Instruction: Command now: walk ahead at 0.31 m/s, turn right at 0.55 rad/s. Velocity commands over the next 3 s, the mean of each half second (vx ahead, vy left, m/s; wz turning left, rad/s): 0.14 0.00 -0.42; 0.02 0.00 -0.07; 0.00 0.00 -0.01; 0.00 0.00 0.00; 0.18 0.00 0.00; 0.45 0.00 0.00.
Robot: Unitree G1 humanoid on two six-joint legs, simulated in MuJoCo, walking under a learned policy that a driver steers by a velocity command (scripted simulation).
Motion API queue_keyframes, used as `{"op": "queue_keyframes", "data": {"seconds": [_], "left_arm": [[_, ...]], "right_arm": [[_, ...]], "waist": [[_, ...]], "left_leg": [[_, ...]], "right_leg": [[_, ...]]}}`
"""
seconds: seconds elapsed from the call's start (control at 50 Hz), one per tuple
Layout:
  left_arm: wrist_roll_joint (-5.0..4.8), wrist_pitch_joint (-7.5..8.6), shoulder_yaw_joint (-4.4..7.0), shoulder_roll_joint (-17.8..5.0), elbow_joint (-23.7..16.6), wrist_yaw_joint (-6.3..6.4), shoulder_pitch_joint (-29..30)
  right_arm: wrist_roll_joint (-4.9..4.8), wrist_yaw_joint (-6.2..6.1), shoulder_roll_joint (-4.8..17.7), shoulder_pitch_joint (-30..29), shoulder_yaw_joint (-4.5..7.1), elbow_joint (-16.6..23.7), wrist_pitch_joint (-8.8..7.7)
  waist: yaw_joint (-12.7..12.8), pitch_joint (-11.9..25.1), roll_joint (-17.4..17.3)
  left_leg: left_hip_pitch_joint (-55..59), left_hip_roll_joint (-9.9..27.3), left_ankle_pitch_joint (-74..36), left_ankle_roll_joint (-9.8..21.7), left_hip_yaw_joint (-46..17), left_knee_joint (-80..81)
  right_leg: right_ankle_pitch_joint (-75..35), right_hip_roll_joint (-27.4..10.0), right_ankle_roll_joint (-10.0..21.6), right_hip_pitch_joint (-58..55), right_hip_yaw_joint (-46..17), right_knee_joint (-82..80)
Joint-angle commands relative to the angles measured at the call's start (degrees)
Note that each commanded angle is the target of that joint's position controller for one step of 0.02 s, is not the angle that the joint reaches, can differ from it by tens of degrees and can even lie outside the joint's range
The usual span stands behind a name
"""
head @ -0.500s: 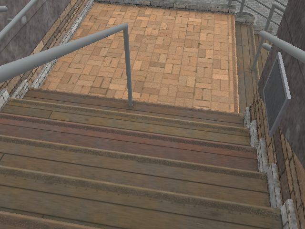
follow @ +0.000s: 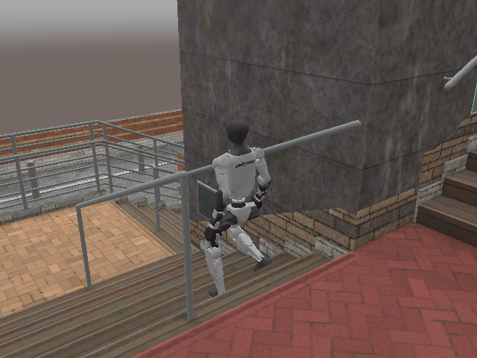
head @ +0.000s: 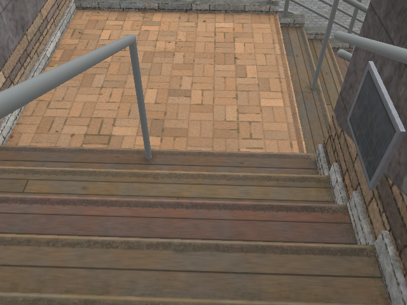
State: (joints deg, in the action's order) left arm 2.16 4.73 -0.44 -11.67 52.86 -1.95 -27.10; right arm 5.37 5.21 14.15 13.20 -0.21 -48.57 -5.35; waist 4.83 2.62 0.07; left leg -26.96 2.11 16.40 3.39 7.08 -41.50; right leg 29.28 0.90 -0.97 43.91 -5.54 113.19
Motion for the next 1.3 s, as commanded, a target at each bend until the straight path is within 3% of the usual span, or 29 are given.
{"op": "queue_keyframes", "data": {"seconds": [0.02, 0.04, 0.06, 0.1, 0.16, 0.28, 0.34, 0.38, 0.42, 0.44, 0.46, 0.48, 0.5, 0.52, 0.54, 0.56, 0.6, 0.64, 0.7, 0.74, 0.76, 0.8, 0.82, 0.84, 0.88, 1.0, 1.08, 1.14, 1.3], "left_arm": [[-0.72, -0.39, -0.65, 2.2, -5.2, 1.88, -3.3], [0.83, -1.03, -0.73, 2.0, -3.6, 0.73, -6.2], [1.91, -1.16, -0.30, 1.8, -3.6, -0.59, -5.2], [1.19, -0.45, 0.58, -0.7, -5.9, -2.23, 0.5], [0.07, -0.97, 0.82, -0.1, -8.4, -2.49, 7.2], [2.13, -2.67, 1.81, -1.6, -13.0, -2.27, 13.4], [1.14, -3.07, 1.94, -0.9, -15.9, -0.56, 19.5], [0.20, -3.45, 2.77, -2.0, -15.4, 1.71, 18.2], [-1.54, -2.55, 4.57, -3.7, -14.5, 2.23, 15.6], [-1.26, -2.07, 5.75, -6.1, -13.5, 2.46, 12.5], [0.10, -1.28, 6.39, -9.5, -9.1, 2.29, -2.7], [3.29, -0.03, 7.06, -9.6, -5.4, 1.32, -10.3], [2.56, 1.31, 8.18, -11.5, -5.1, 0.60, -7.1], [0.13, 1.59, 7.94, -9.9, -7.4, -0.08, 0.3], [-2.25, 1.41, 7.21, -7.7, -8.7, -0.89, 6.5], [-2.51, 0.71, 6.64, -6.2, -9.8, -2.00, 10.7], [-1.19, 0.26, 5.47, -4.3, -11.9, -3.83, 17.9], [-1.79, 0.08, 4.61, -4.3, -10.8, -4.61, 19.6], [-3.43, -0.56, 3.45, -4.4, -6.6, -6.40, 13.3], [-2.93, -1.51, 4.47, -6.7, -4.5, -5.15, 5.6], [-1.91, -1.38, 4.99, -8.7, -4.7, -4.21, 6.7], [-1.45, -1.05, 4.69, -7.2, -4.3, -3.58, 10.4], [-2.09, -3.25, 3.48, -2.9, -4.8, 1.06, 11.8], [-3.21, -4.07, 3.18, -3.1, -4.1, 3.00, 11.3], [-3.45, -4.86, 2.78, -3.1, -3.1, 4.33, 11.5], [-2.56, -6.03, 2.65, -3.3, 1.1, 4.33, 12.0], [-2.54, -5.63, 2.50, -2.5, 3.5, 4.24, 12.8], [-1.42, -5.36, 2.95, -2.5, 4.6, 3.27, 13.5], [-1.38, -5.39, 3.34, -1.8, 7.8, 3.34, 13.1]], "right_arm": [[0.52, -1.24, 3.2, 7.7, 1.36, 0.0, -1.66], [-0.52, -3.64, -0.6, 5.6, 0.86, 0.6, -2.85], [-0.35, -4.87, 0.3, 6.6, 1.15, -0.1, -3.61], [0.59, -7.07, 2.1, 9.7, 1.40, -1.3, -3.46], [1.12, -6.83, 3.8, 12.5, 2.01, -3.0, -1.39], [-1.55, -7.04, 5.2, 10.6, 3.13, -1.6, -1.42], [-2.08, -7.72, 7.3, 13.5, 5.31, -3.2, -0.06], [-3.51, -8.26, 8.9, 14.0, 6.74, -4.0, 0.87], [-3.65, -7.60, 7.0, 11.2, 6.32, -3.1, 1.26], [-3.02, -6.71, 2.1, 12.7, 5.02, -1.5, 0.87], [-3.65, -5.56, -0.6, 6.5, 3.89, 3.4, -0.18], [-4.65, -4.53, -0.3, -1.3, 3.81, 3.4, 0.47], [-4.96, -4.74, -0.3, -3.6, 3.85, 3.8, 0.73], [-3.64, -5.19, 3.4, -1.1, 5.03, 2.6, 1.01], [-2.29, -5.46, 3.3, 1.8, 5.01, 0.9, 1.26], [-1.59, -5.00, 0.8, 8.1, 4.26, -2.4, 1.56], [-2.08, -2.72, -2.3, 15.6, 3.53, -7.0, 1.90], [-2.98, -1.02, -1.9, 15.8, 3.18, -7.2, 1.65], [-4.94, -1.40, 0.7, 10.1, 2.79, -4.6, 1.39], [-4.44, -2.07, 5.1, 1.8, 3.12, -2.2, 1.37], [-4.38, -1.66, 5.3, -2.6, 3.56, -1.4, 1.67], [-5.71, -1.30, 3.2, -3.9, 3.48, -1.4, 1.58], [-3.74, -4.20, 1.4, 0.9, 2.66, -3.5, 2.99], [-4.15, -5.50, 0.3, 3.7, 2.53, -4.5, 3.53], [-4.40, -6.59, 0.1, 3.0, 2.46, -5.0, 4.00], [-4.54, -6.46, 0.1, 2.5, 2.66, -7.0, 5.15], [-4.48, -6.53, 0.3, 2.1, 2.80, -8.2, 5.21], [-5.22, -6.36, 1.3, 0.9, 3.06, -8.8, 5.51], [-4.63, -6.32, 0.9, 1.2, 3.08, -10.0, 5.92]], "waist": [[1.6, -3.6, -1.1], [2.0, -3.3, -0.8], [1.2, -3.6, -5.0], [-2.6, -0.6, -3.2], [-4.2, -0.2, -4.3], [-6.2, -1.7, -4.9], [-10.5, -1.7, -5.6], [-11.4, -1.2, -6.4], [-8.5, 3.3, -4.3], [-8.1, 14.0, 1.0], [-0.2, 14.7, 10.0], [4.3, 6.2, -0.9], [2.1, 2.1, 0.5], [-1.7, 2.3, 2.5], [-4.8, 1.3, 4.0], [-7.9, 0.2, 4.9], [-11.6, -0.6, 1.4], [-12.6, -1.1, 2.5], [-10.1, -1.4, 2.7], [-3.2, -2.9, -1.2], [-2.7, -4.2, -1.1], [-4.1, -5.6, 0.1], [-5.1, -2.7, -0.9], [-5.7, -0.9, -0.4], [-4.9, -1.1, -0.4], [-4.8, -6.2, 0.0], [-4.8, -5.8, -0.1], [-4.4, -5.3, 0.1], [-4.8, -6.3, -0.3]], "left_leg": [[0.7, 24.0, -36.8, 13.9, -19.6, 20.9], [-0.4, 16.5, -29.1, 11.1, -13.1, 19.5], [-0.3, 15.6, -30.2, 10.3, -11.2, 19.1], [6.0, 17.6, -35.2, 11.2, -8.0, 20.8], [11.0, 19.7, -38.9, 11.5, -6.2, 20.6], [11.9, 16.9, -27.3, 9.5, -1.2, 22.3], [23.2, 20.4, -25.4, 12.0, -4.7, 22.0], [28.0, 23.0, -20.9, 11.7, -7.7, 21.5], [20.7, 20.6, -12.4, 6.7, -4.7, 16.8], [10.4, 13.0, -1.5, 1.4, 3.5, 5.3], [-11.0, 3.8, 23.3, -5.1, 5.2, -7.2], [-22.8, 4.0, 26.8, -5.7, -4.4, -9.8], [-23.3, 5.1, 22.6, -6.4, -6.1, -11.2], [-18.4, 5.3, 19.3, -6.9, -6.1, -11.3], [-11.2, 5.8, 15.9, -7.4, -6.3, -11.9], [-2.2, 4.9, 11.0, -8.3, -5.7, -14.7], [10.5, 3.3, -0.9, -10.0, -4.8, -14.1], [17.0, 2.4, -6.4, -10.8, -4.1, -8.6], [18.7, 2.6, -12.1, -10.0, -4.7, 7.6], [15.2, 1.5, -8.2, -4.7, -4.4, 12.3], [11.0, 0.4, -2.2, -2.6, -4.9, 14.0], [11.1, 0.1, -3.4, -2.1, -6.2, 17.2], [14.6, 4.1, -15.2, -1.6, -8.9, 14.2], [15.8, 4.4, -18.8, -1.9, -9.0, 14.1], [16.8, 4.3, -19.1, -2.1, -9.5, 15.7], [17.6, 4.2, -11.7, -1.8, -10.0, 20.5], [18.6, 4.1, -10.3, -1.6, -10.4, 22.2], [18.5, 4.4, -10.2, -1.4, -10.4, 22.5], [17.2, 4.0, -4.4, -1.4, -10.9, 24.3]], "right_leg": [[-6.0, -8.5, -1.6, 7.9, 1.3, -6.2], [-18.9, -9.7, 0.0, 7.6, 0.2, -18.7], [-20.6, -8.6, 0.6, 8.3, 2.0, -22.7], [-31.2, -9.3, -0.7, 7.7, 2.4, -42.4], [-31.9, -8.9, -0.7, 6.9, 4.1, -47.7], [-21.0, -5.2, 1.6, -6.0, 9.5, -58.7], [-13.2, -2.9, 2.2, -5.5, 10.4, -70.8], [-14.1, -1.4, 3.9, -10.6, 10.4, -82.9], [-29.1, -0.6, 8.7, -32.8, 9.9, -96.6], [-48.0, -8.0, 16.8, -54.6, 4.2, -88.9], [-52.8, -24.4, 27.0, -67.9, -16.0, -90.9], [-51.5, -24.9, 23.2, -65.0, -17.0, -90.5], [-52.7, -22.7, 20.2, -58.9, -11.1, -90.5], [-55.0, -20.6, 19.3, -51.2, -7.6, -91.9], [-53.7, -18.1, 17.0, -42.3, -3.4, -93.7], [-50.9, -15.7, 15.6, -30.2, -0.6, -95.1], [-43.0, -10.4, 11.6, -14.1, 5.0, -93.9], [-33.8, -8.9, 9.3, -8.3, 5.2, -91.0], [-19.5, -9.8, 6.0, -15.6, -1.0, -88.5], [-6.3, -5.7, 4.4, -19.9, 1.8, -89.2], [-4.7, -3.9, 3.9, -21.8, 5.0, -89.3], [-5.2, -3.7, 3.7, -22.3, 7.2, -88.1], [-21.7, -6.1, 2.7, -26.4, 2.9, -86.6], [-27.6, -7.0, 2.6, -29.1, 2.7, -86.0], [-29.2, -7.6, 2.1, -31.0, 2.3, -87.1], [-20.3, -7.5, 1.3, -30.4, 2.5, -92.0], [-20.4, -7.7, 1.2, -32.0, 2.6, -93.7], [-21.3, -7.9, 1.3, -33.4, 3.0, -94.3], [-18.8, -7.5, 1.1, -33.0, 3.7, -95.9]]}}
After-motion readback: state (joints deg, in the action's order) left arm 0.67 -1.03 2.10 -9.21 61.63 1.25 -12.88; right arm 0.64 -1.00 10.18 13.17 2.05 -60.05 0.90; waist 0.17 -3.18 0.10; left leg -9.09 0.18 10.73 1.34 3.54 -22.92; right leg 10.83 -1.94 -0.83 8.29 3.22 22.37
